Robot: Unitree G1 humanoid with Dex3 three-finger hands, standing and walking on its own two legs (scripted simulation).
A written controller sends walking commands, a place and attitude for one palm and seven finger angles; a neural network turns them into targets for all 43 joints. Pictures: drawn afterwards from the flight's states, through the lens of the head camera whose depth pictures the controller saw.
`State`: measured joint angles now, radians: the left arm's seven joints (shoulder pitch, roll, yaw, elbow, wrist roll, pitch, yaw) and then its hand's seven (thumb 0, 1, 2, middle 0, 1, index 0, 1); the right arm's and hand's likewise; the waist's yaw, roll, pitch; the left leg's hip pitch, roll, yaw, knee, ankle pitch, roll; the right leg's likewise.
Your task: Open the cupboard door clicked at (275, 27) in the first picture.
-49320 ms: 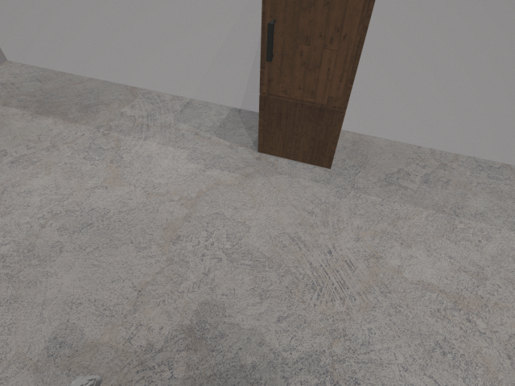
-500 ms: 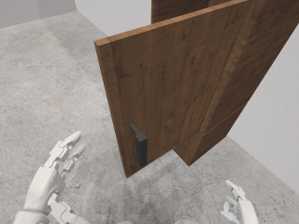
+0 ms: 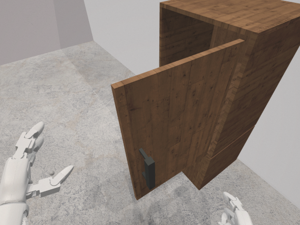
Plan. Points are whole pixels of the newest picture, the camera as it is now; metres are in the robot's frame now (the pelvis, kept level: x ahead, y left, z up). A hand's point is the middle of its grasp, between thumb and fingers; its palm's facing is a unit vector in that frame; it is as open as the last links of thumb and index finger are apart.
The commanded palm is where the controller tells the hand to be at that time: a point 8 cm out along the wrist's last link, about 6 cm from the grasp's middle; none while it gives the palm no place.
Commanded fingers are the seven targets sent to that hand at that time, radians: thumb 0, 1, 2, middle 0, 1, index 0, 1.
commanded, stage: draw the hand back to the body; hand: left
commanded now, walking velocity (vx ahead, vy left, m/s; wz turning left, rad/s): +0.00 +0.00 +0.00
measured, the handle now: (146, 169) +0.31 +0.06 -0.06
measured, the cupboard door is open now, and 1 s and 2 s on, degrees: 87 87 87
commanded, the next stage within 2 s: step back with the hand held close in 0.58 s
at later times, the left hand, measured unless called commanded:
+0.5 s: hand (37, 161) +0.18 +0.24 +0.17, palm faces +0.44 -0.81 -0.40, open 7.5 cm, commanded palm +0.13 +0.28 +0.19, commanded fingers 0.00 0.90 0.90 -0.20 -0.30 -0.20 -0.30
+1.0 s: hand (40, 159) +0.19 +0.24 +0.17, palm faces +0.34 -0.80 -0.50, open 7.4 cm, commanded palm +0.13 +0.29 +0.19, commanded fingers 0.00 0.90 0.90 -0.20 -0.30 -0.20 -0.30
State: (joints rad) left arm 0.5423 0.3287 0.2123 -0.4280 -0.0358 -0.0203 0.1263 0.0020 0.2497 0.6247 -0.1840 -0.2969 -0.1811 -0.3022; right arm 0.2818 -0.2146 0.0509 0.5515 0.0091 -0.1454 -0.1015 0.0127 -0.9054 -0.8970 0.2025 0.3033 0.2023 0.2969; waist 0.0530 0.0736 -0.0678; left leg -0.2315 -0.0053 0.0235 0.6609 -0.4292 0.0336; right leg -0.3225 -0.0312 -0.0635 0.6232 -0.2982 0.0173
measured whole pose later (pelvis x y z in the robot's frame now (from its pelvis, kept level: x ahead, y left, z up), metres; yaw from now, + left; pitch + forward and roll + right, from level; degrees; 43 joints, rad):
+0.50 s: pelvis -0.01 -0.01 +0.02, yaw -1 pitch -4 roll -1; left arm 0.47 0.33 0.33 -0.40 -0.05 -0.09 0.11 0.02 0.87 0.89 -0.21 -0.30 -0.21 -0.30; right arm 0.22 -0.23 0.01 0.64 0.00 -0.16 -0.08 0.01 -0.91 -0.90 0.20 0.30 0.20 0.30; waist 0.07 0.07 0.01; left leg -0.06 0.01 0.04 0.46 -0.33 0.02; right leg -0.16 -0.01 -0.05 0.44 -0.20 0.00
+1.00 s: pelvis -0.03 -0.01 +0.02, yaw -3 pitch -1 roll +0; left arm 0.52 0.39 0.40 -0.42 -0.02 -0.17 0.11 0.02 0.89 0.90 -0.21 -0.30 -0.21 -0.30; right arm 0.17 -0.24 -0.01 0.58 -0.01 -0.05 -0.08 0.01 -0.91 -0.90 0.20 0.30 0.20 0.30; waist -0.01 0.03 0.03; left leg -0.16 0.00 0.08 0.46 -0.28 0.03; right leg -0.28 -0.01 -0.01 0.43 -0.14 0.01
